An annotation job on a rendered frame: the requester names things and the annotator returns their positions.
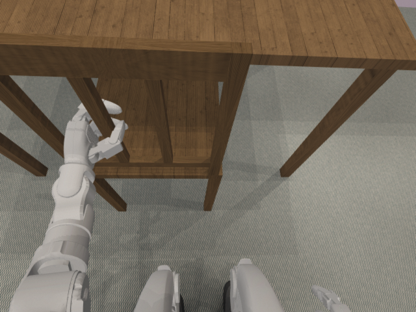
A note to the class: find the chair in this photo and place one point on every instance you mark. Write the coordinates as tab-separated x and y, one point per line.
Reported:
167	90

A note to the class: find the robot left thigh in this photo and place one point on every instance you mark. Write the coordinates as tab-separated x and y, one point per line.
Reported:
161	291

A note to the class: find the right robot hand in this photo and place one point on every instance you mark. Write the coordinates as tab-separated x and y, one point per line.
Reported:
330	300

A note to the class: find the robot right thigh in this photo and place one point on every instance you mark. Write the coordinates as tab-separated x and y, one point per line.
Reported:
251	286

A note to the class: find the table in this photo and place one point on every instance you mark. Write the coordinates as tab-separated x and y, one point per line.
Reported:
368	34

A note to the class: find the left robot upper arm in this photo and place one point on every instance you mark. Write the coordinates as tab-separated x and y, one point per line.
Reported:
54	292

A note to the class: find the robot thigh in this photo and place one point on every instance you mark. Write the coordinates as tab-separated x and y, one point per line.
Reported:
251	286
161	291

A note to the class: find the left robot forearm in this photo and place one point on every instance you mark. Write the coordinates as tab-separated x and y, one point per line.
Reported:
65	246

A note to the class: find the left robot hand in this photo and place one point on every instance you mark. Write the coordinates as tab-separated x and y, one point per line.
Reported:
80	136

